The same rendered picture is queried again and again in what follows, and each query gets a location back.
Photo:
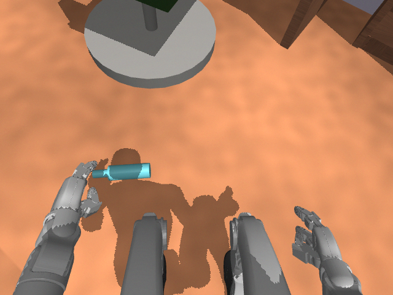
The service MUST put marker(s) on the left robot hand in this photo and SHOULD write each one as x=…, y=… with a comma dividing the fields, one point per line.
x=70, y=194

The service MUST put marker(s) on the left robot arm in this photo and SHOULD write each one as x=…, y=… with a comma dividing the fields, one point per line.
x=49, y=265

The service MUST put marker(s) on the right robot arm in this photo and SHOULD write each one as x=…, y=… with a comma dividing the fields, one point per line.
x=337, y=278

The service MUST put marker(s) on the right robot hand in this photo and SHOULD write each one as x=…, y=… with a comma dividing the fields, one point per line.
x=320, y=244

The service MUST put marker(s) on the bookshelf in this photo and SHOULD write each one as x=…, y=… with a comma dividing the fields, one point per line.
x=376, y=37

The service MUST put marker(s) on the bottle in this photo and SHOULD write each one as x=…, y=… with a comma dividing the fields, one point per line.
x=120, y=172

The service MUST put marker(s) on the office chair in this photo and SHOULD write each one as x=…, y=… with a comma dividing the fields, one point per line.
x=150, y=43

